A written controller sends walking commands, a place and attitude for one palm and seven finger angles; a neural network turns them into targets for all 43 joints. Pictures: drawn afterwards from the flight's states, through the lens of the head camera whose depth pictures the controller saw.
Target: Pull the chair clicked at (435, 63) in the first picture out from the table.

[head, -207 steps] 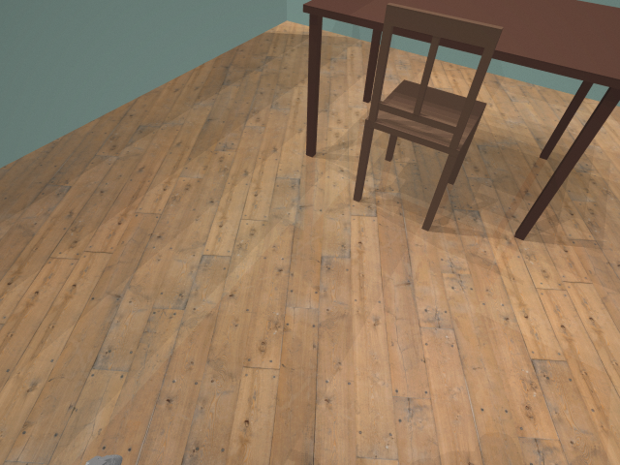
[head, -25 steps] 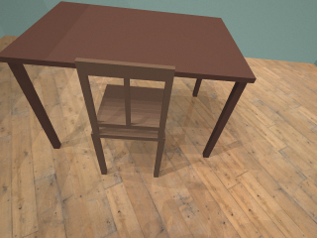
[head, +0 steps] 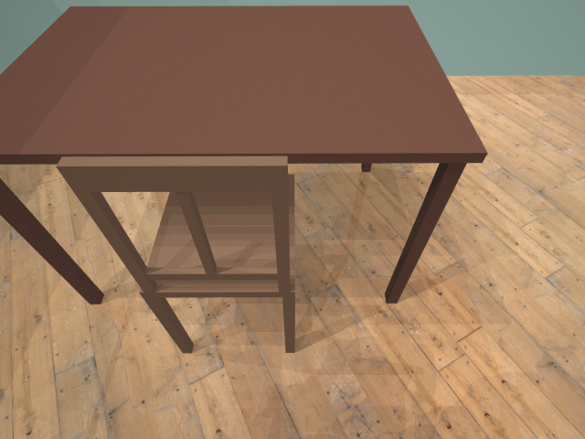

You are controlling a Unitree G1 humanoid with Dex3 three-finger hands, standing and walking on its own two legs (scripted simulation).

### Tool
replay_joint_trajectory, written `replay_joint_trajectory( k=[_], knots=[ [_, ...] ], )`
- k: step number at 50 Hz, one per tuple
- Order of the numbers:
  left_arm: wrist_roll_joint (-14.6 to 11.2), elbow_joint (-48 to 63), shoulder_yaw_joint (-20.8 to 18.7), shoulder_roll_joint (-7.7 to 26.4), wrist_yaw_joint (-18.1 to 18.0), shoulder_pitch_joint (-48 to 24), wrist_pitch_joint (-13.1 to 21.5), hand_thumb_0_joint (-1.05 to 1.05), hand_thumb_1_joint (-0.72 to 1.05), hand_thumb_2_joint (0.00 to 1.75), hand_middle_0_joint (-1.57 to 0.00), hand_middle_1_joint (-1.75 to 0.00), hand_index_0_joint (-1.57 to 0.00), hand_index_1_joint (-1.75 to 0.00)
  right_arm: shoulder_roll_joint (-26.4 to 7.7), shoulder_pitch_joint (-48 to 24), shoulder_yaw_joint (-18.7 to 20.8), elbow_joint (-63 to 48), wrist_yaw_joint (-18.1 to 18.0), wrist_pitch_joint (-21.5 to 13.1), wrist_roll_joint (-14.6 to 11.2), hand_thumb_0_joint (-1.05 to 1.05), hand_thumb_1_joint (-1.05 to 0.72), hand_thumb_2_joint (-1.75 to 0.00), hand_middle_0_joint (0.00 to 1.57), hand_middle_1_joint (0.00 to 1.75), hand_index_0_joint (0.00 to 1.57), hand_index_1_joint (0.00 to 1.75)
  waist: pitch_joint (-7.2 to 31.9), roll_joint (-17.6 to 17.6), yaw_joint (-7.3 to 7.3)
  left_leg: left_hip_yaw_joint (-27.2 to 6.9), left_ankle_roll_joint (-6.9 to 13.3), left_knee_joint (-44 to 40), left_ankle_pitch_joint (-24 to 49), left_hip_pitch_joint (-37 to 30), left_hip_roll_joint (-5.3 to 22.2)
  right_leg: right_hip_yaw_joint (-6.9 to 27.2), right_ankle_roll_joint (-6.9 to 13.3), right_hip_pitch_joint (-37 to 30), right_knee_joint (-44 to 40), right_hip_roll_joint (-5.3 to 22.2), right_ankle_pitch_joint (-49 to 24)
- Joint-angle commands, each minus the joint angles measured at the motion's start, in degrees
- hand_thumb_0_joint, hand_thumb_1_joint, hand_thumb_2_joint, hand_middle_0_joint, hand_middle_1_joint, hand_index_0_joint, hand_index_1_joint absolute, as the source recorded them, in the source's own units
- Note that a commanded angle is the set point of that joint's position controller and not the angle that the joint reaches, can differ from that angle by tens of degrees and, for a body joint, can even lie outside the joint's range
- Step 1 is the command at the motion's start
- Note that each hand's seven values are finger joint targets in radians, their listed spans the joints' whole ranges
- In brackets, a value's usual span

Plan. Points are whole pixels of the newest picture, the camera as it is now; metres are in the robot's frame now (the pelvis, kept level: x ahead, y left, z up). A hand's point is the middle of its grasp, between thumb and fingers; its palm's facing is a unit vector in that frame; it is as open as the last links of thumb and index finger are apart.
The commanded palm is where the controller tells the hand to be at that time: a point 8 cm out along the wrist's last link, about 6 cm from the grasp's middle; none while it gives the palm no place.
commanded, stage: come to a stop and stand still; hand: left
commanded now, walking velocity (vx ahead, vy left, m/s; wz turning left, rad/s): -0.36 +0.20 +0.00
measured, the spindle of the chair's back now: (199, 235) +0.49 +0.21 -0.10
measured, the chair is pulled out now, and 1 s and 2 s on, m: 0.00 0.00 0.00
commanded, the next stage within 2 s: look again from close up in 0.94 s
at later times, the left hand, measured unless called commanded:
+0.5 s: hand out of the picture +0.06 +0.20 -0.16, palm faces +0.05 -0.97 -0.24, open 7.3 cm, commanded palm none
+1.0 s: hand out of the picture +0.03 +0.16 -0.17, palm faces +0.02 -0.98 -0.21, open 7.3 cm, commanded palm none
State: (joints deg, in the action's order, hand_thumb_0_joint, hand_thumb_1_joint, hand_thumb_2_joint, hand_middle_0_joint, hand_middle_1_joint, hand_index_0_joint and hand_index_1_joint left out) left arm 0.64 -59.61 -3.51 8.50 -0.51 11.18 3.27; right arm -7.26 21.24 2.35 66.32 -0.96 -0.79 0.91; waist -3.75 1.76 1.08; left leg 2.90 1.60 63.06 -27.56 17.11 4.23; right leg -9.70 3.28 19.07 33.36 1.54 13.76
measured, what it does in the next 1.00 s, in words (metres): steps on the spot: left foot, then right foot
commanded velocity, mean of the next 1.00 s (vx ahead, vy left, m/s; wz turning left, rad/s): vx -0.08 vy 0.00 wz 0.00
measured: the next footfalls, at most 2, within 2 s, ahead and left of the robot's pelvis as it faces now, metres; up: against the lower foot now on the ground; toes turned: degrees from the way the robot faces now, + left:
left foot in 0.22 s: +0.13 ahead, +0.10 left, +0.00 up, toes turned +2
right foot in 0.56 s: +0.03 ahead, -0.14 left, +0.00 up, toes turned -3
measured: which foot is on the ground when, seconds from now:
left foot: up 0.00-0.20, down 0.22-1.00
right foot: down 0.00-0.26, up 0.28-0.54, down 0.56-1.00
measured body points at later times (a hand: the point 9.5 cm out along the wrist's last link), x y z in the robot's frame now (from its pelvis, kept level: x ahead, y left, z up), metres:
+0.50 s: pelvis +0.03 +0.00 +0.01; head +0.07 +0.00 +0.46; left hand +0.06 +0.25 -0.15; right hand +0.13 -0.22 -0.14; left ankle +0.09 +0.11 -0.73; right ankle -0.01 -0.12 -0.69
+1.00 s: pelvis +0.00 -0.02 +0.00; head +0.00 -0.02 +0.45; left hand +0.03 +0.21 -0.15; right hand -0.02 -0.25 -0.16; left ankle +0.09 +0.10 -0.73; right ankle -0.01 -0.14 -0.73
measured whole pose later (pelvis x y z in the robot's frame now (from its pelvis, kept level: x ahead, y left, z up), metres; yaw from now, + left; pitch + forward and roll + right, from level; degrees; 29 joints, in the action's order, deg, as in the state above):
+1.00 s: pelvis +0.00 -0.02 +0.00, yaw +0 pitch -1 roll +0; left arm 0.7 -55.7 -0.4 9.8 -1.5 17.9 -1.0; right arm -9.1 21.3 0.8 58.6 -0.4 1.7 1.6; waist -0.8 0.2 1.5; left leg 1.1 0.3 32.5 -10.6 22.0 1.2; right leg -1.7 0.6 14.4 35.3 0.5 19.9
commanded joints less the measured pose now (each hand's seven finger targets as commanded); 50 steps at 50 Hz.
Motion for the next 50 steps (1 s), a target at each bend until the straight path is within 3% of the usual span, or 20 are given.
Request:
replay_joint_trajectory(
  k=[1, 6, 9, 10, 13, 16, 18, 23, 25, 26, 27, 28, 29, 30, 31, 32, 34, 36, 40, 50],
  knots=[
    [0.84, 0.79, 0.27, 4.51, -1.37, 4.27, 0.26, 0.0, 0.9, 0.9, -0.2, -0.3, -0.2, -0.3, -1.01, 1.77, -0.1, -4.14, -0.05, -0.5, 0.25, 0.0, -0.9, -0.9, 0.2, 0.3, 0.2, 0.3, 1.29, -4.88, 0.71, -1.45, -1.28, -2.25, 4.99, 7.01, 2.97, 12.51, 7.24, -1.75, -19.85, 16.14, -19.38],
    [0.57, 0.35, 0.45, 7.39, -1.83, 3.83, -1.27, 0.0, 0.9, 0.9, -0.2, -0.3, -0.2, -0.3, -0.85, -0.36, -1.22, -4.6, -0.42, 0.93, -0.54, 0.0, -0.9, -0.9, 0.2, 0.3, 0.2, 0.3, 4.31, -6.31, -0.35, 0.79, -3.32, -23.45, 8.73, 0.68, -0.25, 8.97, 6.32, -6.96, -14.45, 13.48, -33.05],
    [0.08, 0.3, 0.12, 8.55, -2.07, 3.46, -2.43, 0.0, 0.9, 0.9, -0.2, -0.3, -0.2, -0.3, -3.74, -2.13, -0.33, -5.45, -0.54, 1.53, -0.46, 0.0, -0.9, -0.9, 0.2, 0.3, 0.2, 0.3, 3.94, -6.95, -0.13, 0.94, -3.42, -34.44, 18.72, -5.56, -0.3, 8.78, 3.98, -5.55, -10.05, 12.91, -27.72],
    [0.0, 0.52, -0.05, 8.3, -2.08, 3.64, -2.85, 0.0, 0.9, 0.9, -0.2, -0.3, -0.2, -0.3, -5.44, -2.05, 0.01, -5.82, -0.49, 1.4, -0.3, 0.0, -0.9, -0.9, 0.2, 0.3, 0.2, 0.3, 4.02, -4.9, -0.07, -0.68, -2.63, -36.99, 28.78, -7.96, 1.62, 8.12, 2.08, -4.2, -7.33, 11.22, -22.97],
    [-0.18, 1.48, 0.77, 5.73, -2.41, 6.13, -4.5, 0.0, 0.9, 0.9, -0.2, -0.3, -0.2, -0.3, -10.41, -6.91, 0.51, -8.35, -1.06, 1.08, -0.03, 0.0, -0.9, -0.9, 0.2, 0.3, 0.2, 0.3, 3.32, 14.54, -2.3, -11.66, 6.16, -44.28, 55.59, -5.04, 13.45, 3.45, -3.97, -4.69, 4.8, 1.73, 9.25],
    [-0.03, 0.75, 0.32, 6.2, -2.35, 6.28, -5.19, 0.0, 0.9, 0.9, -0.2, -0.3, -0.2, -0.3, -11.01, -10.27, 0.93, -9.92, -1.86, 1.32, 0.4, 0.0, -0.9, -0.9, 0.2, 0.3, 0.2, 0.3, 5.31, 8.21, -2.15, -11.03, 10.01, -42.97, 58.16, -9.44, 14.3, 9.4, -4.08, 1.56, 20.05, 0.95, 18.01],
    [0.02, 0.92, 0.33, 5.87, -2.17, 6.08, -5.13, 0.0, 0.9, 0.9, -0.2, -0.3, -0.2, -0.3, -11.28, -11.45, 1.31, -10.65, -1.81, 1.52, 0.34, 0.0, -0.9, -0.9, 0.2, 0.3, 0.2, 0.3, 6.6, 3.45, -1.95, -8.92, 10.21, -41.36, 57.52, -11.77, 13.83, 10.13, -4.63, 3.45, 21.84, 0.58, 16.8],
    [0.12, 2.1, 0.77, 5.1, -2.07, 5.93, -5.21, 0.0, 0.9, 0.9, -0.2, -0.3, -0.2, -0.3, -11.77, -11.27, 2.19, -10.46, -1.21, 1.92, 0.31, 0.0, -0.9, -0.9, 0.2, 0.3, 0.2, 0.3, 8.76, 5.44, -0.74, -8.62, 9.03, -42.2, 45.95, -11.91, 12.93, 8.6, -4.98, -0.28, 11.14, 0.82, 15.06],
    [0.49, 1.21, 1.74, 6.54, -3.24, 11.87, -4.01, 0.0, 0.9, 0.9, -0.2, -0.3, -0.2, -0.3, -15.33, -12.38, 3.21, -12.68, -0.93, 0.88, -0.99, 0.0, -0.9, -0.9, 0.2, 0.3, 0.2, 0.3, 12.43, 2.03, -2.73, -8.24, 5.04, -29.56, 49.42, -13.0, 11.37, 12.09, -3.38, -0.21, -1.77, 2.15, 6.5],
    [1.14, 5.36, 1.16, 8.35, -3.07, 10.0, -3.08, 0.0, 0.9, 0.9, -0.2, -0.3, -0.2, -0.3, -10.26, -11.17, 2.39, -15.11, 0.22, 0.99, -0.84, 0.0, -0.9, -0.9, 0.2, 0.3, 0.2, 0.3, 9.86, -7.71, -2.59, -3.38, 2.6, -26.68, 29.0, -0.4, 5.56, 15.78, -2.41, -4.22, -9.14, 4.06, -1.57],
    [1.39, 6.75, 0.86, 9.98, -3.06, 8.44, -2.26, 0.0, 0.9, 0.9, -0.2, -0.3, -0.2, -0.3, -7.73, -9.59, 1.66, -16.0, 0.71, 1.0, -0.37, 0.0, -0.9, -0.9, 0.2, 0.3, 0.2, 0.3, 8.1, -10.69, -0.83, 1.62, -0.12, -21.87, 12.69, 3.84, -0.42, 22.63, 1.06, -5.0, -10.18, 10.38, -13.42],
    [1.37, 8.1, 0.83, 12.54, -2.91, 6.77, -1.29, 0.0, 0.9, 0.9, -0.2, -0.3, -0.2, -0.3, -5.16, -9.85, 0.86, -17.24, 1.28, 1.36, 0.36, 0.0, -0.9, -0.9, 0.2, 0.3, 0.2, 0.3, 8.49, -4.11, -0.41, 1.53, -1.69, -20.89, 5.02, 4.24, -2.9, 24.09, 4.54, -6.25, -8.37, 14.37, -23.6],
    [1.52, 8.51, 0.68, 12.93, -2.8, 6.85, -1.14, 0.0, 0.9, 0.9, -0.2, -0.3, -0.2, -0.3, -4.46, -9.48, 0.93, -17.36, 1.47, 1.37, -0.02, 0.0, -0.9, -0.9, 0.2, 0.3, 0.2, 0.3, 9.45, -3.22, -0.01, 1.72, -1.58, -20.41, 4.44, 4.6, -4.42, 21.17, 5.2, -9.13, -5.33, 12.02, -29.46],
    [1.14, 8.26, 0.38, 12.4, -2.86, 6.32, -1.07, 0.0, 0.9, 0.9, -0.2, -0.3, -0.2, -0.3, -5.11, -9.49, 0.82, -17.45, 1.31, 1.42, -0.18, 0.0, -0.9, -0.9, 0.2, 0.3, 0.2, 0.3, 8.43, -13.32, -0.07, 1.17, -0.93, -19.59, 5.83, 5.66, -3.74, 20.53, 4.95, -9.5, -4.18, 10.88, -30.01],
    [1.02, 8.6, 0.66, 11.02, -3.0, 5.16, -1.29, 0.0, 0.9, 0.9, -0.2, -0.3, -0.2, -0.3, -5.8, -9.04, 0.92, -17.55, 1.01, 1.35, -0.26, 0.0, -0.9, -0.9, 0.2, 0.3, 0.2, 0.3, 6.21, -17.5, 0.29, 0.45, -0.52, -21.69, 7.13, 4.07, -3.43, 18.75, 4.58, -6.74, -4.02, 10.59, -27.39],
    [0.92, 9.02, 1.09, 10.45, -2.95, 4.4, -1.78, 0.0, 0.9, 0.9, -0.2, -0.3, -0.2, -0.3, -5.95, -7.74, 0.85, -16.84, 0.8, 1.39, -0.39, 0.0, -0.9, -0.9, 0.2, 0.3, 0.2, 0.3, 4.55, -15.39, 0.99, 0.65, -0.53, -25.55, 10.65, -0.49, -3.51, 17.02, 3.36, -1.86, -4.1, 9.41, -19.32],
    [0.79, 9.79, 1.14, 9.57, -2.72, 4.04, -3.08, 0.0, 0.9, 0.9, -0.2, -0.3, -0.2, -0.3, -7.44, -5.72, 0.68, -15.22, 0.92, 1.19, -0.03, 0.0, -0.9, -0.9, 0.2, 0.3, 0.2, 0.3, -2.0, -1.18, 1.19, -3.63, 0.6, -31.79, 14.06, -3.26, -0.57, 13.5, 0.49, 7.42, -3.72, 4.2, 6.43],
    [0.7, 9.58, 1.28, 9.08, -2.52, 6.11, -3.95, 0.0, 0.9, 0.9, -0.2, -0.3, -0.2, -0.3, -9.2, -6.26, 0.82, -15.37, 0.93, 1.61, 0.5, 0.0, -0.9, -0.9, 0.2, 0.3, 0.2, 0.3, -7.66, 3.04, -0.04, -9.62, 2.22, -39.85, -1.45, 7.23, 1.84, 11.34, -0.93, 6.04, -4.4, 0.41, 21.02],
    [0.67, 8.2, 1.29, 9.38, -2.03, 8.88, -3.37, 0.0, 0.9, 0.9, -0.2, -0.3, -0.2, -0.3, -8.53, -4.85, 0.37, -15.02, 0.8, 1.51, 0.56, 0.0, -0.9, -0.9, 0.2, 0.3, 0.2, 0.3, -3.44, -3.23, -0.81, -6.36, 0.89, -37.26, -0.16, 5.36, -1.18, 14.76, 0.41, 4.85, -9.45, 2.95, 23.49],
    [0.23, 6.06, 1.58, 8.3, -1.5, 8.72, -2.73, 0.0, 0.9, 0.9, -0.2, -0.3, -0.2, -0.3, -6.99, -0.49, -0.66, -11.04, 0.3, 0.38, 0.39, 0.0, -0.9, -0.9, 0.2, 0.3, 0.2, 0.3, -0.43, -2.11, -0.46, -6.09, 0.0, -37.61, 5.84, 2.16, -0.68, 15.02, 0.28, 3.14, -11.15, 3.73, 18.04]
  ],
)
